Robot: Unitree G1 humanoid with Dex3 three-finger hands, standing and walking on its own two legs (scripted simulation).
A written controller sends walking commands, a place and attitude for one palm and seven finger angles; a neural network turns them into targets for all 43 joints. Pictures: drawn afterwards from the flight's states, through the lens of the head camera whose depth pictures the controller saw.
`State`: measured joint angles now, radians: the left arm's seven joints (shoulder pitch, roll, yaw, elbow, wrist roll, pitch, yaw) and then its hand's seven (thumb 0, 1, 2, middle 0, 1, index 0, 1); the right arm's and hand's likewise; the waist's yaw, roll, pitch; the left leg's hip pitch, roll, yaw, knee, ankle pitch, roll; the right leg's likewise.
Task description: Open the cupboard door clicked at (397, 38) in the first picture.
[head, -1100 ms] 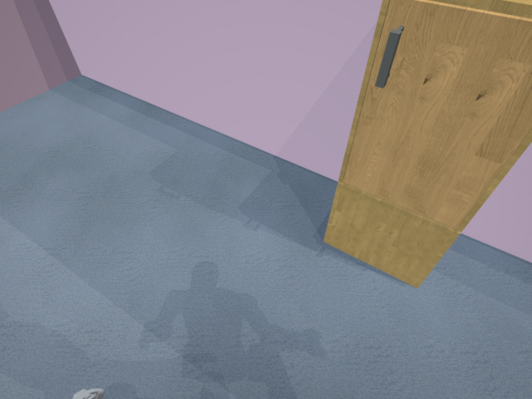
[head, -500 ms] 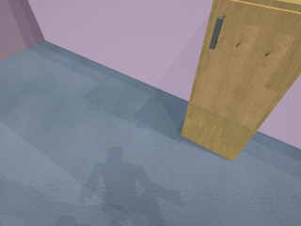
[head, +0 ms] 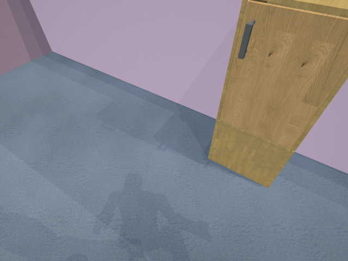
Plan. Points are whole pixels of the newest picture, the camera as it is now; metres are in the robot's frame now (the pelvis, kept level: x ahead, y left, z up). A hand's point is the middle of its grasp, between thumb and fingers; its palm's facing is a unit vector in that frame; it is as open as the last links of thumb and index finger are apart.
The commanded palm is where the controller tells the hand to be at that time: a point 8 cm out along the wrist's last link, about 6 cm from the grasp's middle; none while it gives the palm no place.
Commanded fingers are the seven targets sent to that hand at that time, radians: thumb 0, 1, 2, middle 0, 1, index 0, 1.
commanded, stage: look at it before walking up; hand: left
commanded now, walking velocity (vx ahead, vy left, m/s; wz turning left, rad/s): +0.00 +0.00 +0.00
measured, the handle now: (247, 39) +0.86 -0.22 +0.12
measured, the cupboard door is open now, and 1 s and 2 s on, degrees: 0 0 0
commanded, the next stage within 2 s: turn to face it in 0.34 s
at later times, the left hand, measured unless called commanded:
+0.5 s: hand out of the picture +0.08 +0.25 -0.15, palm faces -0.02 -0.94 -0.34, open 7.4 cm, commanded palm none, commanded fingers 0.00 0.90 0.90 -0.20 -0.30 -0.20 -0.30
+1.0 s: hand out of the picture +0.06 +0.15 -0.17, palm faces -0.18 -0.95 -0.26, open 7.4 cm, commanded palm none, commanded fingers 0.00 0.90 0.90 -0.20 -0.30 -0.20 -0.30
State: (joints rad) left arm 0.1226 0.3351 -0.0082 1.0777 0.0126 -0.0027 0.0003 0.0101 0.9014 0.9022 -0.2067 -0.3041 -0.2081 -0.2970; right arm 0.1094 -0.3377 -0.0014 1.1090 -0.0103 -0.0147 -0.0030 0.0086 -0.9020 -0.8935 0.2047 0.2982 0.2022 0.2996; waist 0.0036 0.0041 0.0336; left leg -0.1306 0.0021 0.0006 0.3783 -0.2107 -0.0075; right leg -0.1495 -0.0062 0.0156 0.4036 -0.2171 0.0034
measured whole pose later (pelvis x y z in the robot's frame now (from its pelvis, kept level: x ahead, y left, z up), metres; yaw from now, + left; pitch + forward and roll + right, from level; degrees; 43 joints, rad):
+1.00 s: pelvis -0.02 -0.04 -0.01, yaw -14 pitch +0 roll +2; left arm 0.26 0.17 0.03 0.93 0.02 0.04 0.00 0.01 0.90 0.90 -0.21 -0.30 -0.21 -0.30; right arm 0.14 -0.23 -0.06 0.97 -0.02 0.05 -0.02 0.01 -0.90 -0.89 0.20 0.30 0.20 0.30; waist 0.03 0.03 0.10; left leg -0.48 0.05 0.01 1.11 -0.37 -0.06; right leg -0.30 0.06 0.01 0.54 -0.24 -0.09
